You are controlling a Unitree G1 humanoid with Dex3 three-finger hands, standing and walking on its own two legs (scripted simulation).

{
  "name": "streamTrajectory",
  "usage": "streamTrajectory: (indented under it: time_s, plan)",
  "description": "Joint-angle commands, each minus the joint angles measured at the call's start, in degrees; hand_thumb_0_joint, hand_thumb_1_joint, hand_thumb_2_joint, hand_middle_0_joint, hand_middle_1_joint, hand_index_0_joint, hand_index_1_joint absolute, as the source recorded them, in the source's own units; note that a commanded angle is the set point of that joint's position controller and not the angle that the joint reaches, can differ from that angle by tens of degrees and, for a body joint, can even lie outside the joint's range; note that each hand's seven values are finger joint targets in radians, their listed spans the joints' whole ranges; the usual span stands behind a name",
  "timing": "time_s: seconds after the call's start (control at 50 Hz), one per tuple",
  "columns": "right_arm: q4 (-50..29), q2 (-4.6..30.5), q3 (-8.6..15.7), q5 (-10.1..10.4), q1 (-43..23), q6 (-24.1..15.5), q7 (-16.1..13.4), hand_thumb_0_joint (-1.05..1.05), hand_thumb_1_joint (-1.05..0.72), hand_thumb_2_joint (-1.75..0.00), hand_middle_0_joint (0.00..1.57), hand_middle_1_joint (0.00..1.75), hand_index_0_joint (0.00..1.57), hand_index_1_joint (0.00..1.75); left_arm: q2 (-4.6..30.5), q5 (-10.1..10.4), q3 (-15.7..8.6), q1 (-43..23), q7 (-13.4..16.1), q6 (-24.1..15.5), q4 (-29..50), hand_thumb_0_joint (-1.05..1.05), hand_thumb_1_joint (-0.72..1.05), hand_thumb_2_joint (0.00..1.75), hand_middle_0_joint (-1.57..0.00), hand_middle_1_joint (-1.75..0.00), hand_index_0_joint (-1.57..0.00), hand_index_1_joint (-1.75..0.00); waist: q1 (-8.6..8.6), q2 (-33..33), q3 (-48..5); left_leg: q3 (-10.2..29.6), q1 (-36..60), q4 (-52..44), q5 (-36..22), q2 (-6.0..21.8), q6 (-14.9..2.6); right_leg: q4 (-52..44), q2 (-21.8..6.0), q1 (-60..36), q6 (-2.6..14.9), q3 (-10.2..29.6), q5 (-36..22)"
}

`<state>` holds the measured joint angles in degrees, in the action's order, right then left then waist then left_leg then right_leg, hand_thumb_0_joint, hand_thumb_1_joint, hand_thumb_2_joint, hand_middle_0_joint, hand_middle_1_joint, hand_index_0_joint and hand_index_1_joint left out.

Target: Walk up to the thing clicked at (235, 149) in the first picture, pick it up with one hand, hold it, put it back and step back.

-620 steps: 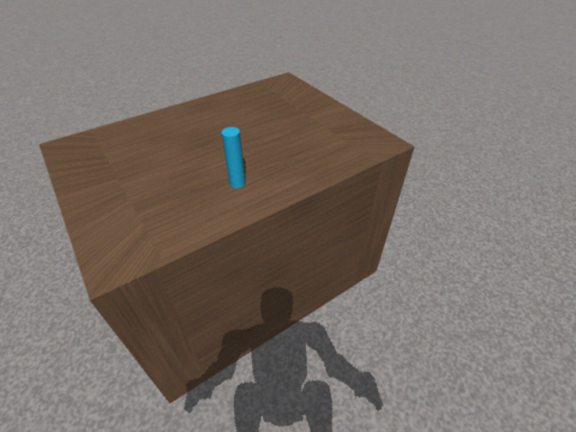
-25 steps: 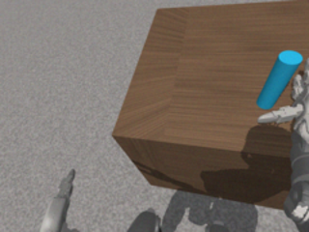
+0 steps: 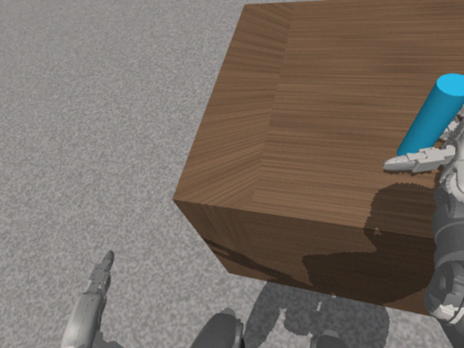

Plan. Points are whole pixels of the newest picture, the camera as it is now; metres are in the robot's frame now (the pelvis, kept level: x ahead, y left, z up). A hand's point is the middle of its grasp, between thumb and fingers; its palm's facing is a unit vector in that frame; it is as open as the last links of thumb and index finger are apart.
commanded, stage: close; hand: right
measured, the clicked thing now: (429, 124) +0.52 -0.22 +0.06
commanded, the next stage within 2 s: settle in 0.52 s
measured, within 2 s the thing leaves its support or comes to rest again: leaves its support in 0.84 s
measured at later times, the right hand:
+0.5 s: hand (419, 135) +0.52 -0.21 +0.04, palm faces +0.17 +0.98 +0.01, open 8.5 cm
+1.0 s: hand (429, 118) +0.53 -0.21 +0.08, palm faces +0.18 +0.98 +0.00, open 5.8 cm
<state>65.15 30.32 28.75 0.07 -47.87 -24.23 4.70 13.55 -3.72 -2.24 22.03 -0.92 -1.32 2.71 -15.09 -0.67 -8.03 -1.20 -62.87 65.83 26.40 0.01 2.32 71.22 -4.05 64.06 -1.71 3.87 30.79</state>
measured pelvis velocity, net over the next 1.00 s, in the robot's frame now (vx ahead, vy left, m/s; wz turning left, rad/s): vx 0.01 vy -0.01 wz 0.00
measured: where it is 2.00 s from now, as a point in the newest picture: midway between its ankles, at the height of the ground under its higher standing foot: outside the picture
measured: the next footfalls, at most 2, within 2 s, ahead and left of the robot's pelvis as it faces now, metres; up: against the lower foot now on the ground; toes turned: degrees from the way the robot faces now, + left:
none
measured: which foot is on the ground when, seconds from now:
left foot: down 0.00-1.00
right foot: down 0.00-1.00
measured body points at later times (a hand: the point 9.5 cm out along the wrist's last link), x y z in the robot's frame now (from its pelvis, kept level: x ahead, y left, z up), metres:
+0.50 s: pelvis +0.01 +0.00 +0.01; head +0.14 -0.05 +0.43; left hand +0.17 +0.27 +0.03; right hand +0.50 -0.26 +0.04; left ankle +0.04 +0.15 -0.63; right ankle +0.02 -0.13 -0.63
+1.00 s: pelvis +0.01 -0.01 +0.01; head +0.13 -0.05 +0.45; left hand +0.16 +0.26 +0.03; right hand +0.51 -0.27 +0.08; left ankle +0.04 +0.15 -0.63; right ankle +0.02 -0.13 -0.63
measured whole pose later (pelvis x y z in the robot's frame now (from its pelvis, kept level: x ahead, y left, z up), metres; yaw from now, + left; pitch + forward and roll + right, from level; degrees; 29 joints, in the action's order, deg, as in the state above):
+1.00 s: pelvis +0.01 -0.01 +0.01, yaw +0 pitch +22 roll +4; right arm 65.1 30.0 27.2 0.1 -48.5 -21.2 3.6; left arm 13.9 -3.2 -2.1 20.5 -0.7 -0.4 -0.5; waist -14.6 0.0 -8.5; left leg -0.7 -58.6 61.6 25.2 0.0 2.8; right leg 67.5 -4.1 59.9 -1.2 3.2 30.0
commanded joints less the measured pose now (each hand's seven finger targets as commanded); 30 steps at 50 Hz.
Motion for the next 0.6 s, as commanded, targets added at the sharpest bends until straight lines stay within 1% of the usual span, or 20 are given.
streamTrajectory:
  time_s: [0.0, 0.02, 0.04, 0.08, 0.14, 0.2, 0.22, 0.24, 0.26, 0.3, 0.34, 0.36, 0.4, 0.42, 0.46, 0.48, 0.52, 0.54, 0.56, 0.58]
  plan:
    - [-14.50, 14.05, 0.11, 0.12, -27.89, -3.50, 0.54, 0.00, 0.42, -0.10, 0.58, 0.32, 0.57, 0.32, 11.56, -0.18, -7.95, 0.06, 1.16, -2.65, 11.48, 0.00, -0.56, 0.06, -0.05, -0.05, -0.04, -0.05, -0.60, 14.84, -32.14, -1.50, 13.83, -6.43, -16.49, -2.58, -3.45, -9.34, 1.68, -22.79, 1.52, -1.01, -20.82]
    - [-15.05, 14.39, -0.36, -0.09, -30.39, -3.47, 0.49, 0.00, 0.41, -0.12, 0.61, 0.34, 0.60, 0.34, 10.80, -0.30, -7.26, 1.07, 1.12, -2.51, 9.94, 0.00, -0.55, 0.06, -0.05, -0.05, -0.05, -0.05, -0.16, 16.17, -32.85, -1.34, 13.91, -6.58, -16.74, -2.52, -3.47, -9.22, 1.78, -23.88, 1.44, -1.33, -21.36]
    - [-11.48, 10.06, -2.65, 0.09, -27.49, -2.62, 0.83, 0.00, 0.41, -0.13, 0.62, 0.35, 0.61, 0.35, 10.72, -0.19, -7.58, 1.04, 1.06, -2.55, 9.47, 0.00, -0.56, 0.06, -0.05, -0.05, -0.05, -0.05, -0.88, 14.86, -31.67, -1.95, 12.81, -6.73, -16.32, -2.81, -3.54, -9.56, 1.72, -24.31, 1.39, -1.05, -21.51]
    - [-7.87, 11.47, -0.97, 0.09, -22.40, -1.79, 0.74, 0.00, 0.38, -0.19, 0.68, 0.41, 0.67, 0.41, 11.09, 0.02, -7.59, 1.90, 0.97, -2.27, 8.47, 0.00, -0.56, 0.06, -0.05, -0.05, -0.04, -0.05, 0.17, 13.40, -29.00, -2.19, 13.73, -7.21, -16.80, -2.88, -3.42, -10.03, 1.91, -22.59, 1.32, -1.04, -22.35]
    - [-13.18, 11.56, -0.44, 0.43, -25.02, -2.26, 0.32, 0.00, 0.37, -0.21, 0.81, 0.49, 0.80, 0.49, 9.78, -0.07, -6.18, -0.14, 0.74, -2.13, 9.40, 0.00, -0.56, 0.06, -0.04, -0.05, -0.04, -0.05, 1.55, 14.33, -32.13, -2.07, 15.13, -6.56, -18.82, -2.97, -3.50, -9.64, 1.78, -24.31, 1.19, -1.23, -26.42]
    - [-7.80, 10.44, -0.45, 0.39, -19.00, -1.68, 0.12, 0.00, 0.29, -0.29, 0.89, 0.57, 0.88, 0.57, 11.76, 0.20, -8.79, 1.58, 0.78, -1.75, 8.23, 0.00, -0.55, 0.06, -0.04, -0.05, -0.04, -0.05, 0.91, 11.19, -27.16, -2.37, 14.72, -7.04, -18.63, -3.13, -3.37, -10.40, 1.83, -22.10, 1.38, -1.10, -25.29]
    - [-13.26, 11.74, 0.08, 0.31, -23.06, -2.60, -0.04, 0.00, 0.27, -0.33, 0.90, 0.60, 0.89, 0.60, 10.81, 0.10, -7.72, 0.57, 0.69, -1.89, 10.01, 0.00, -0.55, 0.05, -0.04, -0.05, -0.05, -0.05, 0.69, 12.10, -30.35, -1.99, 15.72, -6.96, -19.81, -2.98, -3.31, -9.81, 1.69, -23.16, 1.51, -1.20, -26.26]
    - [-13.29, 10.41, -0.55, 0.48, -23.86, -2.95, 0.07, 0.00, 0.24, -0.36, 0.93, 0.63, 0.92, 0.63, 9.63, -0.03, -6.58, -0.70, 0.48, -2.01, 10.74, 0.00, -0.54, 0.05, -0.04, -0.05, -0.05, -0.05, 1.13, 12.69, -31.19, -1.70, 16.43, -6.93, -19.91, -2.87, -3.34, -9.87, 1.89, -22.91, 1.58, -1.57, -25.46]
    - [-12.17, 9.76, -0.45, 0.68, -22.16, -2.85, 0.04, 0.00, 0.21, -0.40, 0.94, 0.66, 0.93, 0.67, 9.00, 0.20, -6.81, 1.19, 0.51, -1.88, 9.02, 0.00, -0.54, 0.05, -0.04, -0.05, -0.05, -0.05, 0.88, 11.56, -28.85, -1.63, 16.33, -7.13, -19.36, -2.81, -3.31, -9.95, 2.01, -21.21, 1.78, -1.87, -23.25]
    - [-9.09, 11.01, 0.45, 0.67, -17.68, -2.39, 0.17, 0.00, 0.14, -0.48, 0.98, 0.73, 0.97, 0.73, 10.18, 0.55, -7.79, 2.44, 0.60, -1.82, 8.85, 0.00, -0.54, 0.05, -0.04, -0.05, -0.05, -0.05, 0.84, 9.12, -26.37, -1.20, 17.23, -7.82, -19.45, -2.61, -2.89, -9.89, 2.27, -18.54, 2.24, -2.17, -21.26]
    - [-16.90, 15.45, 2.56, 0.94, -23.80, -3.84, 0.10, 0.00, 0.07, -0.55, 1.03, 0.80, 1.02, 0.80, 10.78, 0.45, -8.40, 1.14, 0.82, -2.05, 10.04, 0.00, -0.53, 0.04, -0.05, -0.05, -0.05, -0.05, 0.74, 12.47, -30.71, -0.89, 17.87, -7.43, -20.24, -2.37, -2.99, -9.72, 2.08, -21.25, 2.02, -2.03, -22.78]
    - [-15.83, 11.99, 0.48, 1.07, -23.51, -3.76, 0.31, 0.00, 0.03, -0.58, 1.04, 0.82, 1.04, 0.82, 9.92, 0.40, -7.50, 1.15, 0.69, -2.07, 10.74, 0.00, -0.54, 0.04, -0.05, -0.05, -0.05, -0.05, 0.42, 11.81, -30.22, -1.19, 17.40, -7.53, -19.39, -2.54, -3.08, -10.07, 2.17, -21.85, 1.98, -1.99, -22.15]
    - [-12.21, 8.82, -1.17, 1.02, -20.54, -3.41, 0.64, 0.00, -0.08, -0.71, 1.11, 0.93, 1.11, 0.93, 9.53, 0.43, -7.69, 1.84, 0.68, -2.22, 9.78, 0.00, -0.53, 0.04, -0.05, -0.05, -0.05, -0.05, -0.51, 11.67, -28.71, -1.24, 16.20, -7.55, -20.10, -2.56, -3.01, -9.46, 2.18, -22.32, 2.04, -1.97, -23.58]
    - [-8.01, 6.20, -2.51, 1.15, -18.77, -2.96, 0.98, 0.00, -0.13, -0.73, 1.14, 0.96, 1.14, 0.96, 8.24, 0.48, -5.92, 1.91, 0.56, -2.38, 8.45, 0.00, -0.53, 0.04, -0.05, -0.05, -0.05, -0.05, -1.16, 11.06, -25.74, -1.50, 14.50, -7.55, -19.62, -2.66, -3.05, -9.65, 2.11, -20.82, 1.94, -1.67, -23.42]
    - [-18.48, 15.52, 1.02, 0.31, -28.52, -4.66, 0.17, 0.00, -0.18, -0.78, 1.19, 1.00, 1.19, 1.00, 10.28, 0.36, -7.32, -0.13, 1.03, -2.72, 12.39, 0.00, -0.54, 0.04, -0.05, -0.05, -0.05, -0.05, -0.60, 14.05, -33.66, -0.78, 16.34, -7.18, -21.44, -2.43, -2.87, -8.47, 1.96, -24.66, 2.12, -1.63, -25.60]
    - [-15.18, 13.99, -0.13, 0.24, -28.14, -4.42, 0.19, 0.00, -0.22, -0.81, 1.22, 1.03, 1.22, 1.04, 9.34, 0.20, -6.11, 0.78, 0.92, -2.58, 10.22, 0.00, -0.54, 0.04, -0.05, -0.05, -0.05, -0.05, -0.71, 14.48, -32.12, -0.95, 15.69, -7.13, -20.65, -2.47, -3.03, -8.55, 2.05, -24.20, 2.00, -1.90, -24.74]
    - [-8.33, 11.67, -0.64, 0.17, -23.46, -3.58, 0.22, 0.00, -0.29, -0.87, 1.26, 1.08, 1.25, 1.08, 9.20, 0.25, -6.48, 2.55, 0.71, -2.38, 8.11, 0.00, -0.53, 0.04, -0.05, -0.05, -0.05, -0.05, -1.41, 13.19, -26.90, -1.24, 13.51, -7.53, -18.72, -2.55, -3.08, -9.28, 2.20, -21.94, 1.96, -1.59, -22.80]
    - [-10.15, 13.74, 0.06, 0.20, -25.39, -3.89, -0.09, 0.00, -0.35, -0.89, 1.28, 1.11, 1.27, 1.11, 10.98, 0.37, -8.41, 2.89, 0.94, -2.36, 7.68, 0.00, -0.53, 0.04, -0.05, -0.05, -0.05, -0.05, -1.54, 13.81, -26.88, -1.22, 13.11, -7.66, -17.89, -2.53, -3.15, -9.42, 2.07, -21.71, 1.89, -1.49, -21.72]
    - [-12.15, 15.84, 1.09, -0.27, -27.30, -4.44, -0.47, 0.00, -0.39, -0.92, 1.32, 1.14, 1.31, 1.14, 11.80, 0.10, -8.54, 1.01, 1.05, -2.48, 9.93, 0.00, -0.53, 0.04, -0.05, -0.05, -0.05, -0.05, -1.68, 14.37, -29.10, -1.25, 13.18, -7.24, -17.81, -2.49, -3.18, -9.29, 1.76, -22.80, 1.86, -1.22, -22.36]
    - [-12.60, 14.88, 0.70, -0.27, -27.57, -4.53, -0.48, 0.00, -0.40, -0.97, 1.36, 1.19, 1.35, 1.19, 11.05, -0.04, -7.21, -0.53, 0.85, -2.52, 12.45, 0.00, -0.53, 0.03, -0.05, -0.06, -0.06, -0.05, -1.13, 14.43, -31.27, -1.61, 13.60, -7.21, -17.41, -2.69, -3.33, -9.62, 1.67, -24.68, 1.58, -1.11, -23.00]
